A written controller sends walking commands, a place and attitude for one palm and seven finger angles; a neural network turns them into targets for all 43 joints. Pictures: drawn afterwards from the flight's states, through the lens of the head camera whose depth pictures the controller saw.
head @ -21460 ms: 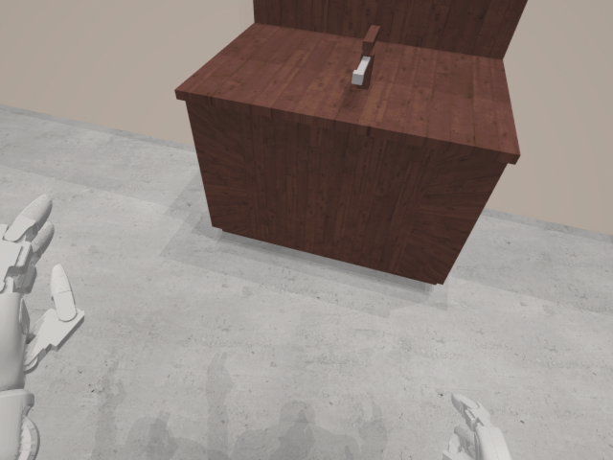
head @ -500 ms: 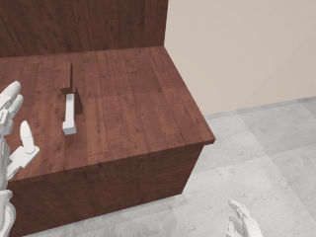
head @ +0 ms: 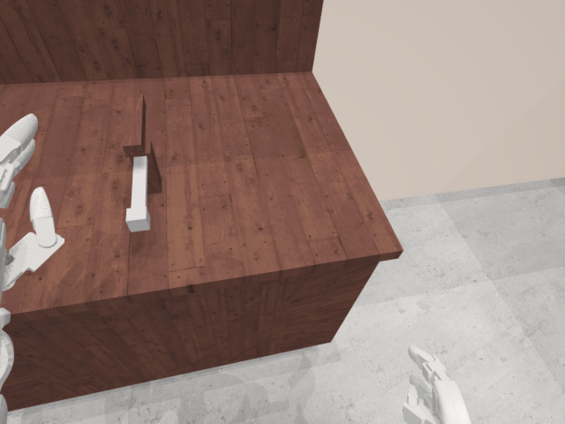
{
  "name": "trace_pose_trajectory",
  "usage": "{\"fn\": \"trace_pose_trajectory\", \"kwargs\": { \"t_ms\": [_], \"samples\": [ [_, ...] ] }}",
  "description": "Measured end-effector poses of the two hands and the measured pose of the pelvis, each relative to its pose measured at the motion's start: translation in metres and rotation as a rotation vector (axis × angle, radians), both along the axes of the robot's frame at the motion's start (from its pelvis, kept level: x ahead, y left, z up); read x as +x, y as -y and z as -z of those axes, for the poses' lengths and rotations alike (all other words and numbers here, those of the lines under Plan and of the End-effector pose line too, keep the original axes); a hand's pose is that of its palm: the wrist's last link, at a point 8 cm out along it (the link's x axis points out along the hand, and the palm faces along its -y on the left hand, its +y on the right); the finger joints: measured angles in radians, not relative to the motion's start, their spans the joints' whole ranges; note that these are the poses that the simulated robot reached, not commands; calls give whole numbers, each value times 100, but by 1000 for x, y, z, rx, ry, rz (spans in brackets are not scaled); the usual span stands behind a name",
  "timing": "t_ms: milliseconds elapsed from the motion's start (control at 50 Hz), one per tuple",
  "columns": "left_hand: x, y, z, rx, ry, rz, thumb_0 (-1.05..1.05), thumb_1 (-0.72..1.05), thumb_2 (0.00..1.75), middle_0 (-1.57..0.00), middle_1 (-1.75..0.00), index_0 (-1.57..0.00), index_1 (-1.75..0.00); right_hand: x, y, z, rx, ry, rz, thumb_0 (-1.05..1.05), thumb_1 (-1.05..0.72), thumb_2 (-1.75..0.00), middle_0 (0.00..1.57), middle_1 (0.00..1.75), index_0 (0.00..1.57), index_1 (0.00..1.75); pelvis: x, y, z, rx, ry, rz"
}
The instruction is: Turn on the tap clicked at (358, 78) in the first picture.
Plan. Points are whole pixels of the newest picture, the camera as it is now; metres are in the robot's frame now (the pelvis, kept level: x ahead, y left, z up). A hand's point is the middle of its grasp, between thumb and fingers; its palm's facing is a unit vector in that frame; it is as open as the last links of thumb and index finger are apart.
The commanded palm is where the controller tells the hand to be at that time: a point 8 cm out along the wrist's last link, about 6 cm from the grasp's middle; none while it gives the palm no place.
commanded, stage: come to a stop and stand still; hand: left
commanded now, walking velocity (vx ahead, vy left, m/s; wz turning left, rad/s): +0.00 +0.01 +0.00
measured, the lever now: (138, 219) +0.36 +0.27 +0.04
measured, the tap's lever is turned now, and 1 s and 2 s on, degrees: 0 0 0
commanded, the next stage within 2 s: look again from close up in 1.20 s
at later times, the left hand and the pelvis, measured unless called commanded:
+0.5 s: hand (68, 276) +0.20 +0.23 +0.18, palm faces +0.45 -0.85 -0.29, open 7.4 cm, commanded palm +0.15 +0.26 +0.18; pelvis -0.02 -0.02 +0.00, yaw -1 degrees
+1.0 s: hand (82, 257) +0.22 +0.24 +0.17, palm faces +0.39 -0.85 -0.36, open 7.4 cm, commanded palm +0.16 +0.27 +0.18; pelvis +0.00 -0.01 +0.00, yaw -1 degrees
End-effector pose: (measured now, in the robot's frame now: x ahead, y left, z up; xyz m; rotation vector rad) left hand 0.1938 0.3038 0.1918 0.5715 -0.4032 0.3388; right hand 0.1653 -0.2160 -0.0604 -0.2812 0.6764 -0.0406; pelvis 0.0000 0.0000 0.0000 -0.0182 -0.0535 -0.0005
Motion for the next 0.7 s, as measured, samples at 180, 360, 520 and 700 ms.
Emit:
{"fn": "trace_pose_trajectory", "kwargs": {
  "t_ms": [180, 360, 520, 700],
  "samples": [
    [0, 25, 3, -114, -12, 56, 1, 89, 90, -20, -30, -20, -30, -13, -4, 11, 112, 42, 34, 1, -90, -89, 20, 30, 21, 30, -6, -6, 2, 20, 17, 41],
    [-26, 21, 20, -121, -74, 4, 1, 88, 89, -22, -31, -22, -30, -40, 15, 11, 59, -9, 78, 1, -90, -89, 20, 30, 20, 29, -17, 11, 1, 32, 26, 26],
    [-37, 35, 5, -175, 49, -6, 1, 89, 89, -21, -31, -21, -30, -42, 33, 6, 16, 4, 43, 2, -90, -90, 20, 30, 20, 29, -20, 17, -1, 22, 23, 24],
    [-20, 37, 21, -152, -64, 29, 1, 88, 89, -21, -31, -21, -30, -39, 33, -2, 16, 25, 77, 1, -90, -90, 20, 30, 20, 29, -18, 16, -3, 23, 3, 29]
  ]
}}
